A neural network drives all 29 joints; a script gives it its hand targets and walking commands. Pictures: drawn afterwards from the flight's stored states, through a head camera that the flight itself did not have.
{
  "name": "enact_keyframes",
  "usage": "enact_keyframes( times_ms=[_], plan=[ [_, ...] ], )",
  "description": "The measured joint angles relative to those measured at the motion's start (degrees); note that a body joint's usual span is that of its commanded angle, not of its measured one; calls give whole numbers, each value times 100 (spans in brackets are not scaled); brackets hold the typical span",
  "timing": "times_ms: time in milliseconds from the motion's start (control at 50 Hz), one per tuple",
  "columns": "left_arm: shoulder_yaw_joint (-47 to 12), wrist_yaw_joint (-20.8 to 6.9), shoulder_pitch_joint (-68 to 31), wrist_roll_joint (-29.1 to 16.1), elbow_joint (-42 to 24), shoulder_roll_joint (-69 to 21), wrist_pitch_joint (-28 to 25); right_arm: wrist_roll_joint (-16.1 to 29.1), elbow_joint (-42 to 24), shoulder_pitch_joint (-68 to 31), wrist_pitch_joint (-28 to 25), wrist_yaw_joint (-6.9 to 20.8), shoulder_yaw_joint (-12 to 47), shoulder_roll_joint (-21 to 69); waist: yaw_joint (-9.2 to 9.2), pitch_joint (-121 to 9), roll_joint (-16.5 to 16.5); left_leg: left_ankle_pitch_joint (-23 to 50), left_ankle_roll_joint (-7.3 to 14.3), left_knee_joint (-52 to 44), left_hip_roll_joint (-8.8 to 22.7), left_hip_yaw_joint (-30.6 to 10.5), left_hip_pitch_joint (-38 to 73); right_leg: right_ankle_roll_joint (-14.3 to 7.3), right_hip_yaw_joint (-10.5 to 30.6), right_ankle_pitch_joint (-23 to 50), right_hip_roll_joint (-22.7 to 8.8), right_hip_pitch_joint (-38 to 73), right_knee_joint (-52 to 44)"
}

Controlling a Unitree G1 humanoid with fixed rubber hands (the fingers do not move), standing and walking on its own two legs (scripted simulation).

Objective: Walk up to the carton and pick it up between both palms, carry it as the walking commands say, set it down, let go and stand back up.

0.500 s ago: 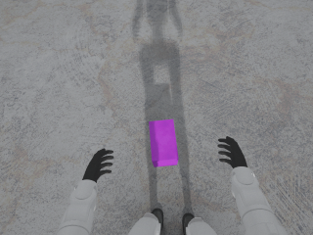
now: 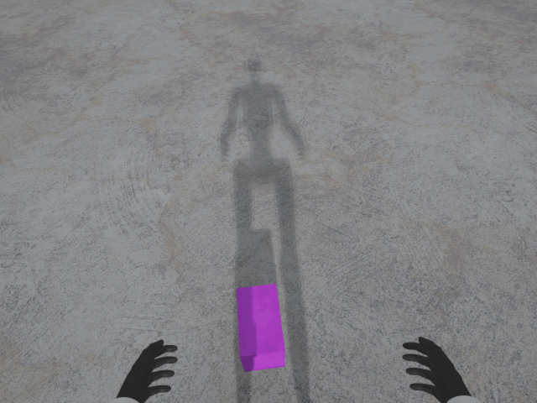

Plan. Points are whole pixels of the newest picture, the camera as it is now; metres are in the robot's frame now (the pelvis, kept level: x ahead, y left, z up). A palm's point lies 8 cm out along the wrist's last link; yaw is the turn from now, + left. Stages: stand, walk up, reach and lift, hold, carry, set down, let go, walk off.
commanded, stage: let go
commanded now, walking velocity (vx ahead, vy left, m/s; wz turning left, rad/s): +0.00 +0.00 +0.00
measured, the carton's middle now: (260, 327) +0.48 +0.08 -0.68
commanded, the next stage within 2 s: stand in 0.32 s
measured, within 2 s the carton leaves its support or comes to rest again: neither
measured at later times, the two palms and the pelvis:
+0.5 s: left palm (95, 397) +0.16 +0.29 -0.08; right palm out of the picture +0.15 -0.25 -0.08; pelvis +0.01 +0.02 +0.00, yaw +0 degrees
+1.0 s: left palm out of the picture +0.12 +0.34 -0.10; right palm out of the picture +0.11 -0.25 -0.10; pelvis +0.01 +0.05 +0.00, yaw -1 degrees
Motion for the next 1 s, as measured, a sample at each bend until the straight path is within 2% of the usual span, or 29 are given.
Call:
enact_keyframes(
  times_ms=[140, 340, 400, 480, 580, 820, 1000],
  plan=[
    [32, 39, -6, 58, 27, -29, 112, -10, -50, -7, 103, -44, 69, 101, -82, -88, -20, -89, -2, -61, -1, -8, 209, -13, 3, -89, -3, 210, -59],
    [145, 342, -15, -86, 25, 7, 505, 172, 192, 151, -57, -266, 320, -41, -111, -424, 82, -165, 81, 73, -114, -33, 34, 67, -33, -198, -105, 56, 72],
    [115, 519, -219, 33, 444, 140, 186, -197, 585, -32, -144, -381, 330, -140, -20, -392, 63, -214, 91, 280, -80, 2, -160, 116, -10, -187, -64, -83, 143],
    [192, 601, -270, 98, 963, 412, -186, -387, 1056, -132, -284, -445, 215, -394, 5, -396, -9, -251, 142, 380, -35, 41, -268, 143, 27, -103, -18, -128, 71],
    [215, 583, -199, 98, 1448, 605, -406, -337, 1424, -165, -409, -460, 88, -620, -30, -449, -64, -246, 200, 371, -62, 100, -252, 209, 87, -69, -51, -100, 16],
    [57, 564, -192, 56, 2163, 750, -474, -320, 2109, -226, -511, -484, 101, -771, -62, -445, -43, -86, 358, 49, -228, 235, -19, 348, 227, -44, -236, 5, -50],
    [-32, 608, -199, 36, 2573, 852, -529, -264, 2570, -324, -535, -471, 192, -715, -30, -402, 8, 41, 357, -158, -260, 228, 124, 355, 230, 17, -279, 99, -145]
  ],
)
